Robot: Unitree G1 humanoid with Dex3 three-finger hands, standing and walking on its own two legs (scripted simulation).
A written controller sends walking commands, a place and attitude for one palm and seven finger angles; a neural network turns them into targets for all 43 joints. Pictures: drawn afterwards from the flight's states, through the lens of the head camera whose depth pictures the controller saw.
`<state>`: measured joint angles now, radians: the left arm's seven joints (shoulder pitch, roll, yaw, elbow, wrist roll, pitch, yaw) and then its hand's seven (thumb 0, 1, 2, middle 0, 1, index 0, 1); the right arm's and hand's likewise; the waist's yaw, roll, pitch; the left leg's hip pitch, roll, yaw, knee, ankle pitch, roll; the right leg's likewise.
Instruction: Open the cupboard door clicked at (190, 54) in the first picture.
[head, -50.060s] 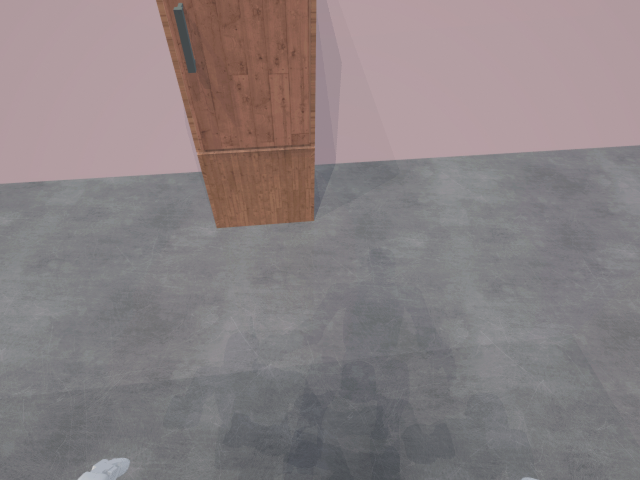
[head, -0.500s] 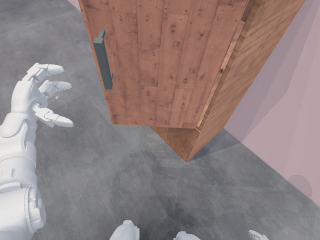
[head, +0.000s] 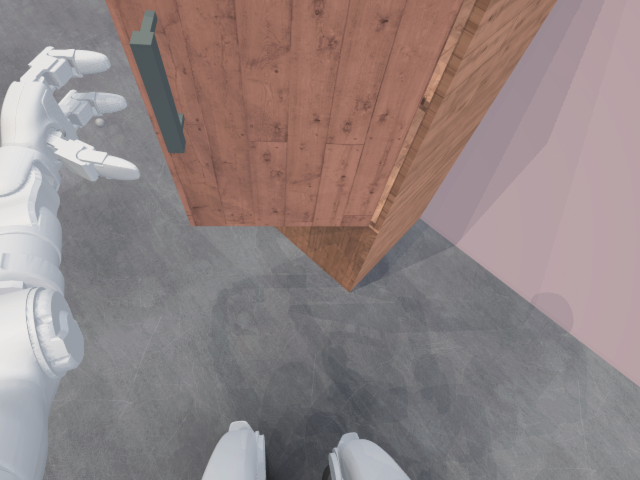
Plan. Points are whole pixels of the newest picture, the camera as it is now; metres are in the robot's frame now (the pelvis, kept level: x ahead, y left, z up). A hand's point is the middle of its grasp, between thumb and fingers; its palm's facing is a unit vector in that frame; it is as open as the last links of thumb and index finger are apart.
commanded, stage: move the hooked fingers beside the handle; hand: left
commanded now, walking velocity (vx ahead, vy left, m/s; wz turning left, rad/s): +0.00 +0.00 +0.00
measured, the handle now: (164, 89) +0.57 +0.16 +0.10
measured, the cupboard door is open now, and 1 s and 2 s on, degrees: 46 46 46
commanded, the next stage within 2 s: slide the fingers in behind the handle in 0.88 s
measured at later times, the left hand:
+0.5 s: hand (102, 115) +0.52 +0.22 +0.10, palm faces -0.01 -1.00 +0.00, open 14.0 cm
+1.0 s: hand (110, 117) +0.52 +0.21 +0.10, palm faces +0.00 -1.00 -0.01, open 14.0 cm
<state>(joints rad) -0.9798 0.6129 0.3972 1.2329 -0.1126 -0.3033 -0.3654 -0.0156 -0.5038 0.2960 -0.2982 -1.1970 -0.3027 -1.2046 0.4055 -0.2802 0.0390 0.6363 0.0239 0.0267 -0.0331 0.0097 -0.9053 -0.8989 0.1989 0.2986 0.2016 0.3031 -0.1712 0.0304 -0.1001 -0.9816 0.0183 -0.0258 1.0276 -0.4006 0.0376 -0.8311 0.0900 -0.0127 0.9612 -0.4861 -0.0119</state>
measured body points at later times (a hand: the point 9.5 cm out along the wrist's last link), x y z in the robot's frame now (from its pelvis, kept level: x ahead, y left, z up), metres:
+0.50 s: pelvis +0.02 +0.00 +0.00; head +0.14 +0.03 +0.44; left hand +0.52 +0.27 +0.11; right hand +0.01 -0.26 -0.10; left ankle +0.04 +0.09 -0.67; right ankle -0.02 -0.12 -0.67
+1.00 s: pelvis +0.01 -0.01 +0.00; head +0.13 +0.02 +0.43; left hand +0.51 +0.26 +0.11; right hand +0.00 -0.28 -0.11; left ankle +0.04 +0.09 -0.67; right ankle -0.02 -0.12 -0.67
